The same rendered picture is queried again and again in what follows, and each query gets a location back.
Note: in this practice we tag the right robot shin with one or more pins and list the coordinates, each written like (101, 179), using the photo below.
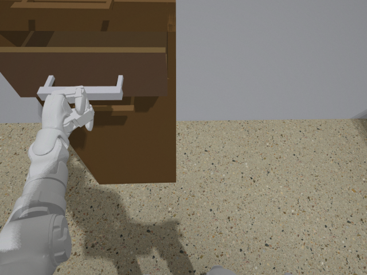
(215, 266)

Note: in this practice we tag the drawer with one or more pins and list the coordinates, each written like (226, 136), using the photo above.
(89, 59)

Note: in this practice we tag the left robot upper arm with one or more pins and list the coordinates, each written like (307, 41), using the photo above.
(34, 246)

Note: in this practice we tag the robot left forearm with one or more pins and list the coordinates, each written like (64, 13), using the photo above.
(46, 183)

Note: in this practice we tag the handle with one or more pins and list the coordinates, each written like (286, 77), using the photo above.
(93, 93)
(62, 11)
(113, 110)

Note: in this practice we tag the robot left hand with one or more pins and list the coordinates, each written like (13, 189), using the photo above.
(57, 113)

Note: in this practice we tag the cabinet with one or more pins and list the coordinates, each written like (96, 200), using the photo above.
(119, 149)

